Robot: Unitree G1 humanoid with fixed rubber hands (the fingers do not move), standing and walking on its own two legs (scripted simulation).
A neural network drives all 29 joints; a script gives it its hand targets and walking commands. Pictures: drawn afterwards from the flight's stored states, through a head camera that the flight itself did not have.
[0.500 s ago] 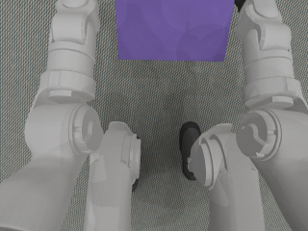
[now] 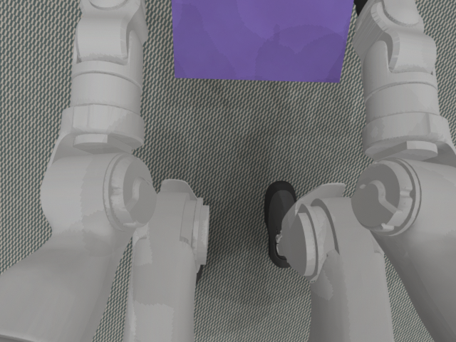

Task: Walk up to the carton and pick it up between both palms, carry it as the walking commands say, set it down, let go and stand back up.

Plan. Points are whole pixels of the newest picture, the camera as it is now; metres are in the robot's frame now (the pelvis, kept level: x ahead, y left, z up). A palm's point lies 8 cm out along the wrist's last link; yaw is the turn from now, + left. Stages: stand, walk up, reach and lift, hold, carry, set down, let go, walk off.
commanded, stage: set down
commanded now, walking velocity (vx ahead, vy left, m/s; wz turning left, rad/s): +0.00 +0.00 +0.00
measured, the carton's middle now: (251, 0) +0.57 +0.00 -0.24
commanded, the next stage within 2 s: none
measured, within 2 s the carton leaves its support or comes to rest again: rests again in 0.86 s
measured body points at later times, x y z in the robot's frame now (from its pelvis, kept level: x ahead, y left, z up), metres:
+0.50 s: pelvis +0.01 +0.00 +0.00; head +0.38 +0.03 +0.23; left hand +0.59 +0.15 -0.17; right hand +0.58 -0.15 -0.16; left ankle +0.07 +0.10 -0.34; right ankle +0.12 -0.11 -0.34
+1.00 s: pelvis +0.00 +0.00 +0.00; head +0.37 +0.02 +0.24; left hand +0.55 +0.18 -0.20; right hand +0.55 -0.16 -0.18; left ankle +0.07 +0.10 -0.34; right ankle +0.12 -0.11 -0.34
